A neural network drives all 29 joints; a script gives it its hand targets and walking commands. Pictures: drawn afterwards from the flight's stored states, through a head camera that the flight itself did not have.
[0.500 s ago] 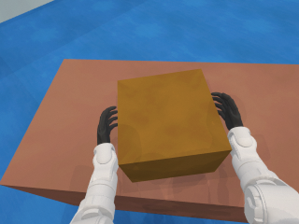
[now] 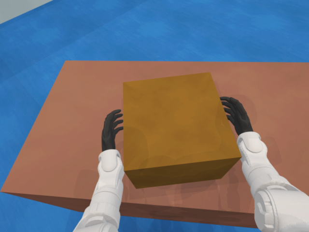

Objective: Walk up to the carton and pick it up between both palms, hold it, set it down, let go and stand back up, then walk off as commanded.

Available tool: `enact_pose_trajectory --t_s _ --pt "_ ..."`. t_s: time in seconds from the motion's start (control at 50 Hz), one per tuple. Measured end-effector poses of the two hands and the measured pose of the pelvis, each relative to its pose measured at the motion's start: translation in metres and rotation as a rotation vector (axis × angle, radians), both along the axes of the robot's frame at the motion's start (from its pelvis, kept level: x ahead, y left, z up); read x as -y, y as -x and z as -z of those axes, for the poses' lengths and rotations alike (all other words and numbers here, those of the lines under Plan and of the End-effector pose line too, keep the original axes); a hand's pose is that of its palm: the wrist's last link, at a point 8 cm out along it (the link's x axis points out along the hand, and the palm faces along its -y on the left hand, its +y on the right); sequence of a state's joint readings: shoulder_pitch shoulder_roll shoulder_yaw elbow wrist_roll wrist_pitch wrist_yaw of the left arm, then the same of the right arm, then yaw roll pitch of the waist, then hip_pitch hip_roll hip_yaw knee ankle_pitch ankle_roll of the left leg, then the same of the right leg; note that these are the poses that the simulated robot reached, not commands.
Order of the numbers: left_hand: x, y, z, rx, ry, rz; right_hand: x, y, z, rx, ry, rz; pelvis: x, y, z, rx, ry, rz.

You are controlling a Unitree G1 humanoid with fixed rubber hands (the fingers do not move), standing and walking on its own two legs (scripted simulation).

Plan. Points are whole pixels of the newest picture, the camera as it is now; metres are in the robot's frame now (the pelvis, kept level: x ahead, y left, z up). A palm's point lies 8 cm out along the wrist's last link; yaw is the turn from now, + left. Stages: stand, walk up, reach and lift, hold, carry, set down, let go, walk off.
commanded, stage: set down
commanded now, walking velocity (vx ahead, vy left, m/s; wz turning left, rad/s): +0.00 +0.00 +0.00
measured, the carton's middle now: (172, 131) +0.41 +0.01 -0.05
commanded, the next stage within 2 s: none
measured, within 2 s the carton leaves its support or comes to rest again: neither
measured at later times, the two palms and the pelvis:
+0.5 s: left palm (109, 143) +0.33 +0.18 +0.00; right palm (241, 125) +0.40 -0.17 +0.01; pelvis +0.00 +0.00 +0.00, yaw +0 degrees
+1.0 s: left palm (94, 155) +0.30 +0.22 -0.02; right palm (246, 130) +0.40 -0.19 -0.01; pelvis -0.02 -0.01 -0.02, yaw +0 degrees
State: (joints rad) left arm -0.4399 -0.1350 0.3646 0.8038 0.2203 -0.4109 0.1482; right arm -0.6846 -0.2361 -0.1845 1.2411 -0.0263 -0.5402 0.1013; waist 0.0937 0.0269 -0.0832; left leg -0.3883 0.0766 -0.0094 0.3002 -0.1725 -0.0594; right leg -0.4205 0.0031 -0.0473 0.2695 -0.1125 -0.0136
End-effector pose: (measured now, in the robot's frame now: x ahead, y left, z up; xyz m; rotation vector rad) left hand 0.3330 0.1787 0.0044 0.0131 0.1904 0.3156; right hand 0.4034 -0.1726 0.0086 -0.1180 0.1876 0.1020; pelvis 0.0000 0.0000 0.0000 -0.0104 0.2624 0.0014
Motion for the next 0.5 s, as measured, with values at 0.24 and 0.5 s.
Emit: enact_pose_trajectory --t_s 0.24,0.5 --pt "0.0000 0.0003 0.0011 0.012 0.003 -0.001 0.0000 -0.0002 -0.0001 0.001 0.007 -0.001 -0.0002 0.0013 0.0011 -0.006 0.000 0.000" --pt "-0.0007 0.0005 0.0020 0.019 -0.002 0.003 0.0004 -0.0006 0.0009 -0.006 0.009 0.002 0.0001 0.0021 0.0023 -0.005 0.000 0.000"
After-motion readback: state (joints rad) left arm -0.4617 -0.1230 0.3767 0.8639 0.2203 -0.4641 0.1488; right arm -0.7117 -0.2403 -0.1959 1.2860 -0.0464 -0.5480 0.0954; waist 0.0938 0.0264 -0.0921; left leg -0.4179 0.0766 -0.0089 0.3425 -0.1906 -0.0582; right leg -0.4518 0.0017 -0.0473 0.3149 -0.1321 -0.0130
